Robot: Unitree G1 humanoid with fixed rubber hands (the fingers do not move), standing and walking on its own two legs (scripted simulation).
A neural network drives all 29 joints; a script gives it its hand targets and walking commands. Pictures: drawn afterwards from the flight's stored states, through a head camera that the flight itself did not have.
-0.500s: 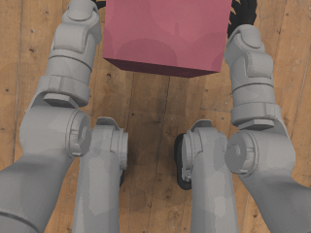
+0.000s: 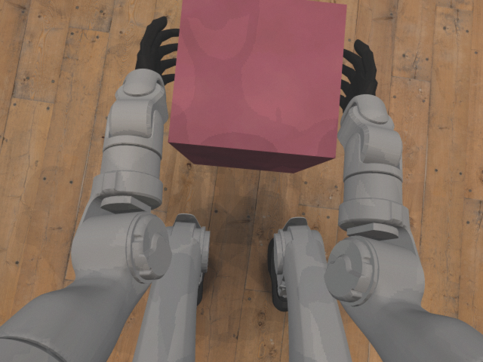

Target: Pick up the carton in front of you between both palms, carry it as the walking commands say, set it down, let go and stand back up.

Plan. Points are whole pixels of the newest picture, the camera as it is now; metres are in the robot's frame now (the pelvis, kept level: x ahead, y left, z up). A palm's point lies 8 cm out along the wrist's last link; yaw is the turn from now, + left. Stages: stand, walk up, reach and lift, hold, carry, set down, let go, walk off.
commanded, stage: reach and lift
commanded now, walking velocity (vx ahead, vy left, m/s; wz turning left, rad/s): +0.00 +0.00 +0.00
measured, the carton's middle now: (252, 103) +0.50 +0.00 -0.12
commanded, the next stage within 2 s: none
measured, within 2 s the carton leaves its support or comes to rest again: neither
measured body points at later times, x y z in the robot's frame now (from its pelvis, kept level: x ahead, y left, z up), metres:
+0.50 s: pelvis +0.05 +0.00 +0.14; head +0.20 +0.01 +0.56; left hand +0.47 +0.15 +0.10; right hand +0.46 -0.15 +0.10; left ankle +0.11 +0.12 -0.47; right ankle +0.11 -0.13 -0.47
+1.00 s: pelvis +0.09 +0.00 +0.26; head +0.11 +0.00 +0.71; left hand +0.41 +0.15 +0.25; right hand +0.42 -0.15 +0.25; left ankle +0.11 +0.12 -0.47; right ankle +0.11 -0.13 -0.47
